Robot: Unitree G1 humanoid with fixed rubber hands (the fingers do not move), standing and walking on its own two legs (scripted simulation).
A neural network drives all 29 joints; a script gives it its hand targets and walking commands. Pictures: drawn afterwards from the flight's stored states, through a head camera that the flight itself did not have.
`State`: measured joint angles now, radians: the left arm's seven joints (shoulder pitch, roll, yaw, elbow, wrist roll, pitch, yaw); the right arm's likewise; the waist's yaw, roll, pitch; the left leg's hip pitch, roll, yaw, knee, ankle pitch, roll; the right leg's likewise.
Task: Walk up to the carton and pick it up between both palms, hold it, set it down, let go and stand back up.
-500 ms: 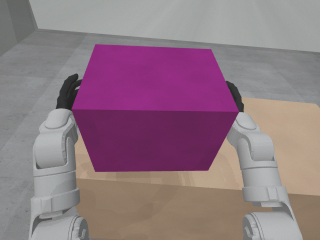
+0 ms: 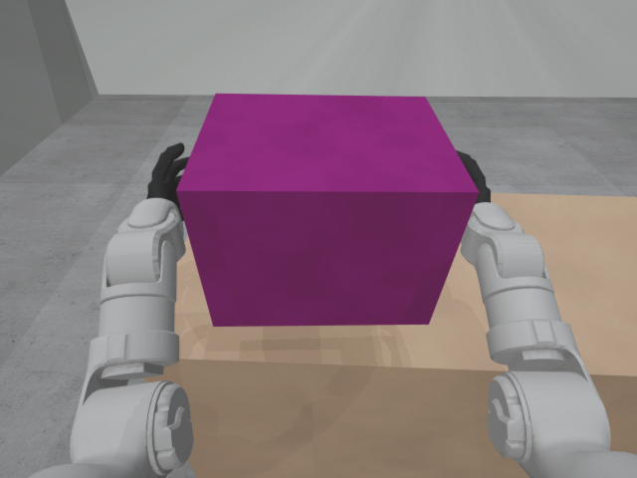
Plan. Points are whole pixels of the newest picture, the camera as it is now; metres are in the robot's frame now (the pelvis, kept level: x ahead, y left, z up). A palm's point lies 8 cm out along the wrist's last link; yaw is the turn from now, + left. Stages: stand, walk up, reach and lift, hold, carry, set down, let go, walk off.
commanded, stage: hold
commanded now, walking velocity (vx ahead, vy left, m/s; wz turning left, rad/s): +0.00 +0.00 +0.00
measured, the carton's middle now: (322, 208) +0.41 -0.01 +0.17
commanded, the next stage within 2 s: set down in 0.14 s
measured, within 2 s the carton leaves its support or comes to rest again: neither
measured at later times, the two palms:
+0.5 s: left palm (152, 208) +0.39 +0.21 +0.19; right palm (442, 213) +0.39 -0.17 +0.18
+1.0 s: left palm (184, 235) +0.39 +0.18 +0.14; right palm (458, 240) +0.39 -0.20 +0.13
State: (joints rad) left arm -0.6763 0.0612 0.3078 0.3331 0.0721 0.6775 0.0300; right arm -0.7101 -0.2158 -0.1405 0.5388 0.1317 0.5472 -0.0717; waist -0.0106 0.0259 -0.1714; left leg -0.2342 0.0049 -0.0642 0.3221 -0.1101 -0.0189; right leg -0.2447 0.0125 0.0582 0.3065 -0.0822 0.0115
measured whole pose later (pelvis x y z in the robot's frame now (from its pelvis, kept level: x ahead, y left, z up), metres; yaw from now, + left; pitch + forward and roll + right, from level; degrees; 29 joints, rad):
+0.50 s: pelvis +0.05 +0.01 +0.00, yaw +4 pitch -5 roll -1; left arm -0.53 0.06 0.32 0.22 0.16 0.53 -0.09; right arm -0.49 -0.07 -0.18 0.40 0.09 0.35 -0.10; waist -0.08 -0.06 -0.08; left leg -0.05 -0.01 -0.11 0.34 -0.20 -0.02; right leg 0.00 0.00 0.00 0.26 -0.17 0.02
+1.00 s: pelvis +0.04 +0.00 +0.00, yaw +1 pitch +0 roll +0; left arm -0.45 0.03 0.21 0.24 0.05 0.43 0.02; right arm -0.42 -0.16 -0.14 0.37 0.11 0.29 -0.08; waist -0.04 -0.01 -0.07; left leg -0.15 0.00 -0.08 0.33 -0.17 -0.02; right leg -0.14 0.01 0.03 0.29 -0.15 0.01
